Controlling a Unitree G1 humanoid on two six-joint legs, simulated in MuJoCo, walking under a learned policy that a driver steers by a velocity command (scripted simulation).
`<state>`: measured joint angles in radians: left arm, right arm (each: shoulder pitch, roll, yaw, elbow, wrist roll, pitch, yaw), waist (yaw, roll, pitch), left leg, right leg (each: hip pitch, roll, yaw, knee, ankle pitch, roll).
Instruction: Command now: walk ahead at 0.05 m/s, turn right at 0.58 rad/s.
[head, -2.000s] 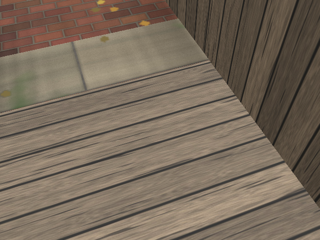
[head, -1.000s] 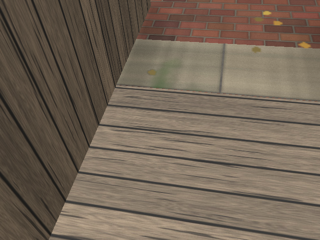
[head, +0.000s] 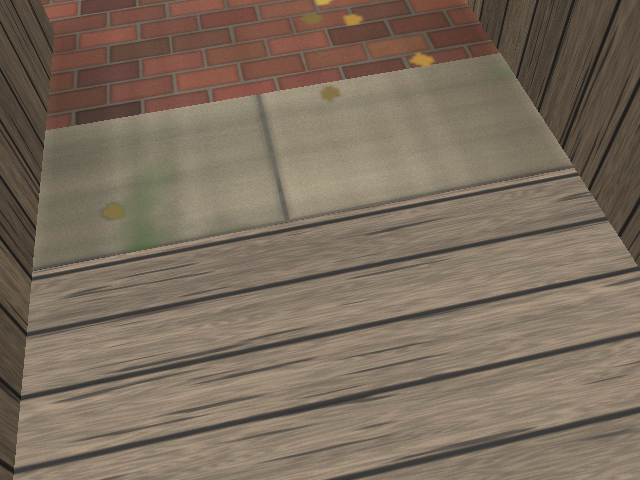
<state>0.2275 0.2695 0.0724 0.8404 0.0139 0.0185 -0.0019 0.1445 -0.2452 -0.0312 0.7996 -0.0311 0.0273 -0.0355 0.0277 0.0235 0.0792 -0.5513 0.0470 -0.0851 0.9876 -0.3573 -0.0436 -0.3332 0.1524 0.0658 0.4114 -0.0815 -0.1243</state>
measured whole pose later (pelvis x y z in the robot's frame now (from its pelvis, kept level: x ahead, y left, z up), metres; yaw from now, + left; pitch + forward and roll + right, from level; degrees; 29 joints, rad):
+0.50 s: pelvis +0.03 +0.05 +0.01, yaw -10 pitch +0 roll -1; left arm 0.19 0.29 0.06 0.86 0.01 0.07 0.00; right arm 0.19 -0.22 -0.01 0.84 -0.01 0.00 -0.04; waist 0.00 -0.06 0.05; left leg -0.18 -0.03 -0.02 0.42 -0.24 0.04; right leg -0.33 0.08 0.10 0.83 -0.42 0.01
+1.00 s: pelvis +0.13 +0.05 -0.01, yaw -5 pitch +0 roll -1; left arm 0.43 0.27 0.05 1.02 0.04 -0.07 0.01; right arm 0.13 -0.28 -0.05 0.88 -0.02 -0.01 0.06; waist 0.05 -0.03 0.02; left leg -0.44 0.02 0.06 0.65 -0.27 0.07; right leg 0.09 0.00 -0.04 0.32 -0.40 0.01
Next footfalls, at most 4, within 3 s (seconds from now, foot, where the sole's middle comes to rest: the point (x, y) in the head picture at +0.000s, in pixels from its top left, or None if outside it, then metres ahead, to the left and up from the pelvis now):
0.26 left None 0.08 0.14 -0.77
0.64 right None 0.02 -0.07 -0.77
1.02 left None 0.27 0.13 -0.77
1.52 right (368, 397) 0.60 -0.02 -0.77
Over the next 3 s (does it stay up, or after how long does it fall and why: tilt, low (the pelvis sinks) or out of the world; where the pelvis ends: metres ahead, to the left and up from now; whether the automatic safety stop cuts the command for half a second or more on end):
stays up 1.13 0.18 0.00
